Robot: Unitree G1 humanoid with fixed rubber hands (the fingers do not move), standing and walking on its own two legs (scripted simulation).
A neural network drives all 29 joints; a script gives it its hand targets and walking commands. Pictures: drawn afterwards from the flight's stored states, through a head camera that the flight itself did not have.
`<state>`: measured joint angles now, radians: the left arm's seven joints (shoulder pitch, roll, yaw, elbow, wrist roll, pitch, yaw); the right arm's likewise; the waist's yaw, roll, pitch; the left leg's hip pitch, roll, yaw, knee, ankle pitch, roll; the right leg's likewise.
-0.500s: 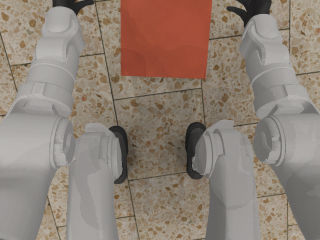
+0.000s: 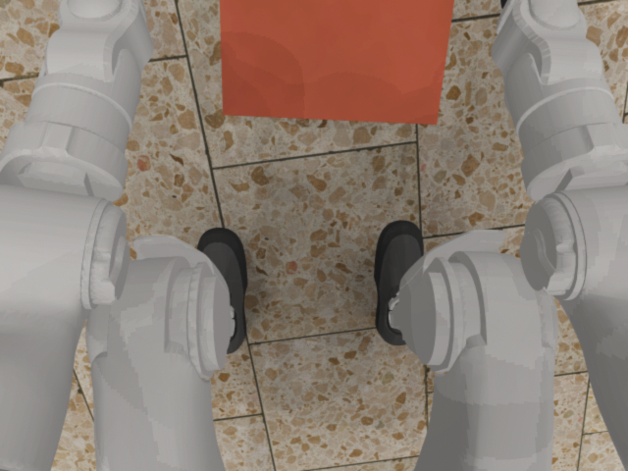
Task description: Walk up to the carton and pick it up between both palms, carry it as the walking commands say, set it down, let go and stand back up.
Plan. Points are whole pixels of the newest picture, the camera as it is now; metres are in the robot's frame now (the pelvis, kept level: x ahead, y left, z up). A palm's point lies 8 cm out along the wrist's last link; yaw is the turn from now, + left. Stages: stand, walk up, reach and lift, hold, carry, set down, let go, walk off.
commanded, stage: reach and lift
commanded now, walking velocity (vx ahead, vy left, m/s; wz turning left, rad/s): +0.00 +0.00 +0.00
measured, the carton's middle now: (329, 19) +0.52 -0.02 -0.27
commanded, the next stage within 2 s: none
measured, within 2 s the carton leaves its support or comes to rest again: leaves its support in 1.00 s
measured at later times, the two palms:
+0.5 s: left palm out of the picture +0.54 +0.14 -0.19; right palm out of the picture +0.53 -0.17 -0.19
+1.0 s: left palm out of the picture +0.55 +0.14 -0.19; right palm out of the picture +0.55 -0.16 -0.18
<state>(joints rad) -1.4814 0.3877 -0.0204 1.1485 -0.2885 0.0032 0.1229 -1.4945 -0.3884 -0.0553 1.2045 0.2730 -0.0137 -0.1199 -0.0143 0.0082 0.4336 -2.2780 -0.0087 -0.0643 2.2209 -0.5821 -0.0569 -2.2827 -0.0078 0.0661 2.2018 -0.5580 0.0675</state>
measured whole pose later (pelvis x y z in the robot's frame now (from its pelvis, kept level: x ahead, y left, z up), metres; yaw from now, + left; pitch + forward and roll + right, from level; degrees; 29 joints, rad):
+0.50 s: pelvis -0.01 +0.00 +0.00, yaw +0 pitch +36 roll -1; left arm -1.54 0.33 0.00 1.19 -0.23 0.01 0.12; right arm -1.55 -0.33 -0.07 1.24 0.23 -0.01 -0.12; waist -0.02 0.00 0.45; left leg -2.27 -0.01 -0.06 2.19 -0.55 -0.06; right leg -2.28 -0.01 0.07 2.17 -0.53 0.07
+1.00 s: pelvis +0.00 +0.00 -0.01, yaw +0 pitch +35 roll +0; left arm -1.54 0.31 0.17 1.16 -0.06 0.12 0.05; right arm -1.55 -0.29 -0.22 1.19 0.08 0.11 -0.05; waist -0.02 -0.01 0.42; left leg -2.28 -0.01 -0.07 2.24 -0.58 -0.06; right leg -2.29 0.00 0.07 2.23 -0.55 0.06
